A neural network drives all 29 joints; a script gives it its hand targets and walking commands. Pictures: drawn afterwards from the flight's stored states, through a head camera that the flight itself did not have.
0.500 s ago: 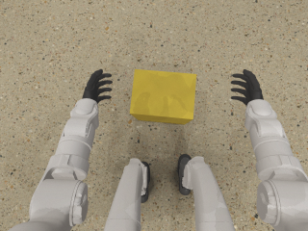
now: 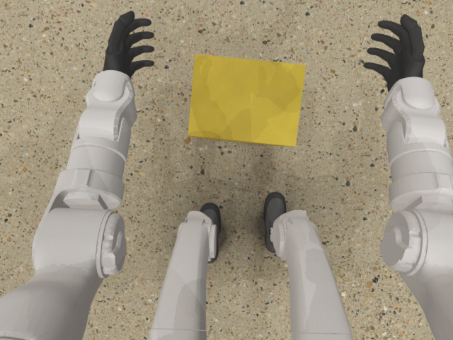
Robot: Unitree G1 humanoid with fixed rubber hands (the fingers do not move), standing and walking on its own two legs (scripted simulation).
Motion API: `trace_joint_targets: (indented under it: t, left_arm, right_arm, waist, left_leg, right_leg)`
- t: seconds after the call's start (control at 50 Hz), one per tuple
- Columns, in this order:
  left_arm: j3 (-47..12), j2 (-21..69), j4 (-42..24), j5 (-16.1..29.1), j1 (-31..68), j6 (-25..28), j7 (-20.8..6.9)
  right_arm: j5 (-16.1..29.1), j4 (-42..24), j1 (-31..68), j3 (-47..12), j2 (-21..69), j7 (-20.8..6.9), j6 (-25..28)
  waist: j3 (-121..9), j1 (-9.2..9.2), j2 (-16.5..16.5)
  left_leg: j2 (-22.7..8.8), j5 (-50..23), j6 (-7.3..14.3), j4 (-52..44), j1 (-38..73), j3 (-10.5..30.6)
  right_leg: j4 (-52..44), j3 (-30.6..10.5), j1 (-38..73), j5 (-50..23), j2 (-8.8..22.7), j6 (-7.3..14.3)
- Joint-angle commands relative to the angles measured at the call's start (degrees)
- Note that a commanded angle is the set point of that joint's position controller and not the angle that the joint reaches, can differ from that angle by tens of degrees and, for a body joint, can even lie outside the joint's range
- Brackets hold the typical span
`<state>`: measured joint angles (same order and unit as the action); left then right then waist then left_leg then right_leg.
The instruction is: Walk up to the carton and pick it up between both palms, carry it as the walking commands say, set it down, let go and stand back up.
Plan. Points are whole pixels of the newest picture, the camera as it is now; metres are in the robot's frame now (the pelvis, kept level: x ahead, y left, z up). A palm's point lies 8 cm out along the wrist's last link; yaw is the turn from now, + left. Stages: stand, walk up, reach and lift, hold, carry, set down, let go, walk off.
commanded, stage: reach and lift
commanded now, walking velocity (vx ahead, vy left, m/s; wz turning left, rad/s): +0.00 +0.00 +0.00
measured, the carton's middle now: (243, 108) +0.48 +0.00 -0.51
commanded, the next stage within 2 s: none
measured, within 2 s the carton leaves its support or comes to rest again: neither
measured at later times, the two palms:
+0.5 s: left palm (159, 94) +0.48 +0.18 -0.30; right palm (354, 103) +0.47 -0.23 -0.32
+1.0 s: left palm (169, 106) +0.48 +0.19 -0.44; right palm (325, 111) +0.47 -0.21 -0.45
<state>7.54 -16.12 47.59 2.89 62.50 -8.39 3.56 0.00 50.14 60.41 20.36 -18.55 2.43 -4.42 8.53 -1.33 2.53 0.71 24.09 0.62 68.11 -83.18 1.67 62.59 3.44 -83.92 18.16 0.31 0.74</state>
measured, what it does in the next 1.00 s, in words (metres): lowers itself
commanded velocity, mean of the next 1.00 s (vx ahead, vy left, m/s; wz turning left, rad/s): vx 0.00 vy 0.00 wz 0.00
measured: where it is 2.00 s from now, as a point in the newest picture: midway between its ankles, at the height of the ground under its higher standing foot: (241, 238)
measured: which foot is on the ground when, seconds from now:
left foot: down 0.00-1.00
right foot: down 0.00-1.00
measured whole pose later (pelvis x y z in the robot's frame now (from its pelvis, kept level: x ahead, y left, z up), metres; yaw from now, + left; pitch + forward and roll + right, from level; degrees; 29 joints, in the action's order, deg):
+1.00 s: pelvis -0.06 +0.00 -0.24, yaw +0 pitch +33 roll -3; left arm 4.2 -22.9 57.0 12.7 83.9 -10.0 5.0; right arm 6.2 62.6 83.2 14.9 -24.1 5.1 -6.3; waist 30.1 -1.3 2.9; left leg 1.6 36.3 0.9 122.5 -118.8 1.2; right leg 116.5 3.6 -120.6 28.5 2.0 0.8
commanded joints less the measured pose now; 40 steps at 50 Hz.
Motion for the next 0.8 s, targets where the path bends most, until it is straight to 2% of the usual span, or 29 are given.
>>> trace_joint_targets:
  t: [0.0, 0.04, 0.06, 0.08, 0.1, 0.12, 0.14, 0.16, 0.18, 0.2, 0.24, 0.26, 0.28, 0.3, 0.34, 0.36, 0.38, 0.42, 0.5, 0.54, 0.56, 0.58, 0.6, 0.66, 0.7, 0.72, 0.74, 0.76, 0.78]
  left_arm:
    - [2.28, -8.84, -13.17, 4.85, 20.43, 3.77, 0.55]
    - [2.15, -8.51, -10.28, 4.72, 21.49, 3.14, 0.24]
    - [2.97, -9.12, -7.22, 4.72, 22.31, 2.58, 0.30]
    - [4.64, -12.21, -9.69, 3.77, 24.36, 2.85, 0.54]
    - [4.41, -12.11, -7.81, 3.58, 24.99, 2.72, 0.87]
    - [4.48, -13.00, -10.76, 4.29, 25.75, 2.62, 0.65]
    - [4.59, -12.73, -4.83, 3.45, 24.69, 2.41, 0.60]
    - [4.76, -12.15, -0.42, 4.05, 24.15, 1.86, 0.19]
    - [3.94, -12.29, -5.12, 4.29, 27.58, 1.12, 0.51]
    - [3.60, -13.25, 0.39, 4.40, 28.00, 0.36, 0.40]
    - [4.88, -16.23, -3.97, 4.28, 33.68, -0.08, 0.42]
    - [3.96, -15.35, 1.87, 4.36, 33.18, -1.17, 0.13]
    - [3.79, -16.78, -4.19, 4.88, 35.41, -1.30, 0.54]
    - [2.44, -16.66, -3.08, 5.99, 36.90, -1.75, 0.65]
    - [1.66, -17.77, -0.10, 6.46, 37.39, -3.24, 1.30]
    - [2.36, -20.36, -3.39, 6.10, 39.72, -3.32, 1.70]
    - [1.22, -18.11, 0.93, 7.60, 40.04, -4.09, 1.86]
    - [0.94, -21.49, -4.39, 8.60, 43.71, -4.83, 2.83]
    - [-3.92, -23.24, -24.29, 14.06, 50.50, -6.86, 5.30]
    - [-4.81, -23.51, -28.90, 14.91, 48.74, -8.08, 5.52]
    - [-4.32, -22.12, -18.50, 14.17, 45.89, -8.14, 4.84]
    - [-3.38, -22.24, -15.23, 13.31, 44.92, -7.72, 4.04]
    - [-4.84, -19.42, -5.81, 13.09, 42.26, -7.15, 3.30]
    - [-3.98, -14.28, 8.44, 8.55, 36.74, -3.74, 1.64]
    - [-3.09, -12.06, 11.01, 6.93, 33.34, -1.78, 0.76]
    - [-3.99, -13.03, 0.21, 7.68, 35.50, -0.33, 0.89]
    - [-4.71, -11.30, 7.30, 9.09, 33.77, 0.40, 0.60]
    - [-4.56, -12.48, -1.71, 10.11, 36.16, 1.36, 1.06]
    - [-5.87, -12.65, 1.16, 11.28, 37.71, 1.84, 1.07]
  right_arm:
    - [3.74, -12.01, 19.65, 3.73, -10.42, -1.27, 2.91]
    - [5.40, -8.14, 19.42, 2.10, -10.39, -1.64, 2.60]
    - [4.18, -5.50, 20.25, 3.61, -11.54, -1.37, 2.36]
    - [4.50, -7.86, 22.99, 3.89, -12.18, -1.07, 2.31]
    - [3.72, -5.09, 23.24, 3.75, -12.53, -0.82, 2.21]
    - [5.65, -10.07, 25.44, 1.37, -11.04, -0.62, 1.86]
    - [4.83, -4.87, 24.18, 2.17, -11.24, -0.32, 1.78]
    - [5.37, -4.63, 26.30, 1.20, -11.30, -0.17, 1.30]
    - [4.80, -5.82, 26.92, 2.16, -12.32, 0.16, 0.46]
    - [4.29, -0.78, 27.28, 3.05, -12.69, 0.03, -0.19]
    - [6.70, -4.10, 30.91, -1.01, -10.79, 0.57, -1.60]
    - [6.37, -1.62, 32.46, -1.36, -11.90, 0.54, -2.61]
    - [7.21, -7.01, 34.56, -2.07, -12.42, 0.92, -2.78]
    - [6.83, -5.71, 35.10, -2.48, -13.01, 1.39, -3.31]
    - [7.85, -4.10, 37.99, -3.47, -14.80, 1.72, -4.48]
    - [8.58, -5.59, 39.71, -5.05, -14.28, 2.12, -5.06]
    - [7.61, -2.81, 41.25, -4.70, -16.25, 2.17, -5.45]
    - [9.48, -7.06, 44.56, -5.22, -17.52, 2.94, -6.08]
    - [14.31, -24.55, 48.58, -6.64, -21.97, 5.56, -7.80]
    - [15.11, -28.93, 47.23, -6.21, -23.27, 6.14, -9.33]
    - [13.34, -18.46, 44.52, -6.22, -22.67, 6.03, -9.50]
    - [11.70, -13.58, 42.81, -6.30, -20.97, 5.55, -9.66]
    - [9.53, -4.34, 39.63, -6.00, -17.91, 4.84, -9.02]
    - [5.58, 11.73, 32.81, -4.01, -12.21, 2.29, -5.47]
    - [5.02, 10.65, 33.17, -3.51, -12.13, 1.50, -2.78]
    - [6.11, 2.66, 34.74, -2.58, -12.53, 1.77, -0.99]
    - [6.96, 6.59, 35.90, -3.89, -12.56, 1.61, 0.17]
    - [7.82, -3.17, 38.76, -4.31, -13.98, 2.18, 1.18]
    - [7.70, 0.40, 39.35, -3.75, -15.06, 2.51, 1.79]
  waist:
    - [-80.99, 8.41, -3.71]
    - [-79.20, 8.08, 1.10]
    - [-75.48, 9.34, -0.89]
    - [-76.51, 7.29, -0.33]
    - [-74.65, 7.13, 0.12]
    - [-79.99, 5.62, -2.38]
    - [-73.72, 7.16, -2.49]
    - [-69.60, 5.71, -4.07]
    - [-76.71, 7.11, -2.73]
    - [-68.73, 8.01, -4.11]
    - [-71.92, 5.27, -3.71]
    - [-67.47, 5.86, -5.35]
    - [-76.12, 5.54, -4.92]
    - [-74.98, 6.68, -5.03]
    - [-76.50, 5.82, -4.01]
    - [-79.31, 4.03, -4.56]
    - [-77.80, 6.27, -5.53]
    - [-83.91, 4.91, -3.88]
    - [-116.83, 7.79, -1.63]
    - [-116.40, 8.96, -1.41]
    - [-102.44, 8.53, -0.50]
    - [-92.85, 7.94, 0.07]
    - [-80.49, 9.12, -0.55]
    - [-56.95, 8.55, 1.80]
    - [-54.47, 7.89, -0.22]
    - [-66.66, 8.79, 0.58]
    - [-61.35, 9.04, -1.03]
    - [-72.44, 8.19, -1.50]
    - [-71.69, 9.79, -1.29]
  left_leg:
    - [1.98, -35.44, -0.53, -0.70, 15.95, 2.62]
    - [1.45, -38.89, -1.69, 3.27, 23.71, 3.89]
    - [1.56, -35.65, -1.64, 4.29, 21.95, 3.92]
    - [1.56, -32.57, -1.83, 5.21, 17.88, 2.49]
    - [1.83, -29.31, -2.30, 6.07, 14.19, 2.23]
    - [2.57, -29.67, -1.71, 7.08, 15.04, 1.37]
    - [2.49, -21.87, -1.66, 8.78, 7.10, 0.70]
    - [2.55, -17.41, -1.52, 10.38, 1.22, 0.19]
    - [3.13, -18.12, -2.20, 11.27, 4.72, -0.28]
    - [2.64, -12.37, -1.92, 12.33, 0.20, 0.15]
    - [2.89, -8.20, -1.65, 14.64, -2.94, -2.20]
    - [2.84, -2.63, -1.08, 16.09, -5.94, -1.56]
    - [2.96, -4.73, -1.03, 17.23, -0.72, -1.74]
    - [3.11, -3.88, -1.07, 18.94, -3.52, -1.89]
    - [2.88, 1.16, -0.96, 19.89, -1.50, -1.67]
    - [2.77, 1.36, -0.44, 21.35, 0.50, -2.02]
    - [2.49, 3.98, -0.53, 22.56, -1.49, -1.25]
    - [2.80, 4.01, -0.37, 25.05, 4.52, -0.95]
    - [3.03, -11.60, -0.97, 30.95, 26.76, -0.47]
    - [2.74, -17.97, -1.28, 32.41, 28.53, -0.82]
    - [2.21, -12.49, -1.19, 33.92, 18.85, -1.54]
    - [2.35, -9.35, -1.08, 33.89, 12.84, -1.79]
    - [1.81, -3.78, -0.87, 34.17, 5.27, -1.43]
    - [2.16, -1.01, -1.36, 35.83, -5.28, 0.17]
    - [1.97, -4.26, -1.61, 37.72, -8.52, -0.28]
    - [1.85, -13.61, -1.94, 38.55, -2.82, 0.36]
    - [1.19, -12.57, -1.95, 40.04, -7.59, 0.82]
    - [1.63, -17.18, -2.17, 40.35, -4.86, -0.20]
    - [1.49, -15.23, -2.20, 41.15, -4.55, 0.52]
  right_leg:
    - [7.95, -5.15, 37.16, -39.47, -2.12, -0.06]
    - [8.78, -3.13, 23.78, -34.12, -3.05, -0.41]
    - [9.69, -2.55, 18.83, -28.84, -3.23, -0.70]
    - [10.88, -3.35, 21.42, -29.58, -2.81, -0.65]
    - [12.85, -3.03, 20.27, -28.29, -2.71, -0.74]
    - [13.49, -3.33, 24.97, -30.85, -2.82, -1.03]
    - [15.88, -3.46, 22.65, -26.01, -2.65, -1.28]
    - [16.69, -4.13, 20.47, -22.58, -2.21, -1.56]
    - [18.52, -2.95, 22.74, -23.02, -2.65, -1.76]
    - [19.55, -2.70, 16.74, -16.32, -2.61, -2.06]
    - [21.29, -3.25, 18.56, -12.69, -2.40, -2.34]
    - [22.58, -3.36, 14.94, -5.65, -2.24, -2.46]
    - [23.91, -2.66, 17.79, -7.28, -2.26, -2.61]
    - [25.82, -2.60, 16.92, -7.14, -2.58, -2.59]
    - [27.12, -1.58, 15.71, -0.28, -2.21, -2.42]
    - [28.16, -1.99, 15.99, 1.21, -2.01, -2.44]
    - [29.68, -1.76, 14.74, 3.84, -1.74, -2.33]
    - [31.55, -1.12, 15.62, 3.56, -1.74, -1.85]
    - [37.26, 1.06, 30.11, -12.77, -2.31, -0.72]
    - [39.84, 1.86, 31.19, -18.01, -2.91, -1.01]
    - [40.46, 0.69, 22.51, -12.41, -2.27, -0.54]
    - [40.54, 0.39, 18.29, -9.58, -2.07, -0.52]
    - [41.36, 0.52, 11.26, -4.26, -1.43, -0.59]
    - [43.24, -0.58, -5.89, 1.38, -0.74, -0.74]
    - [43.88, -1.22, -6.44, -1.99, -0.86, -1.02]
    - [45.33, -1.25, 0.43, -11.89, -1.16, -0.67]
    - [47.00, -1.11, -3.37, -11.42, -0.82, -0.83]
    - [47.26, -1.60, 4.70, -17.87, -1.30, -0.80]
    - [48.97, -0.81, 2.05, -15.04, -0.91, -0.96]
